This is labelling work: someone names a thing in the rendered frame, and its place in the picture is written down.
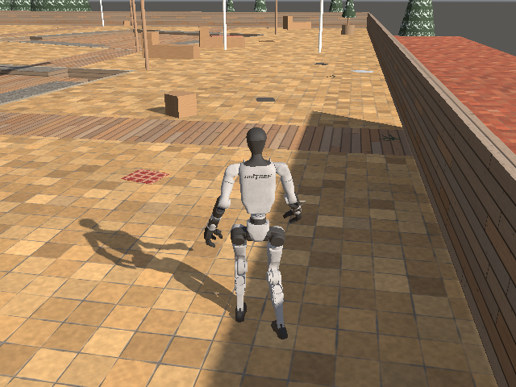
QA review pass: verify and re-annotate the right robot forearm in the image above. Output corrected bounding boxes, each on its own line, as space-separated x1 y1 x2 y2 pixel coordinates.
289 192 302 214

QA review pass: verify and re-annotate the left robot forearm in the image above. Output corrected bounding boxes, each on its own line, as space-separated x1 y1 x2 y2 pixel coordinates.
207 196 225 231

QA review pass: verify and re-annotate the left robot upper arm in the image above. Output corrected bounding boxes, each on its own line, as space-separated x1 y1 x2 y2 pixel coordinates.
218 163 240 209

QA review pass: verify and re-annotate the left robot foot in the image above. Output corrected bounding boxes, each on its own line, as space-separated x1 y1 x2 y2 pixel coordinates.
235 302 247 323

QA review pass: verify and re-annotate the right robot hand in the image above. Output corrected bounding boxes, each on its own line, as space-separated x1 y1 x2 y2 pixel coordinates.
283 210 302 223

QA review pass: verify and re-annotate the right robot upper arm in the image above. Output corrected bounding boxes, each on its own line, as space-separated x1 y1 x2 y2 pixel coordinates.
274 162 298 204

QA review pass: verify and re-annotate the left robot hand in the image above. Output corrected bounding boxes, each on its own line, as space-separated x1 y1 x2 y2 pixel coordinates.
204 227 223 248

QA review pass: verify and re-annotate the robot left thigh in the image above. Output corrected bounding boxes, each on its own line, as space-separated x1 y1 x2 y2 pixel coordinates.
231 224 248 275

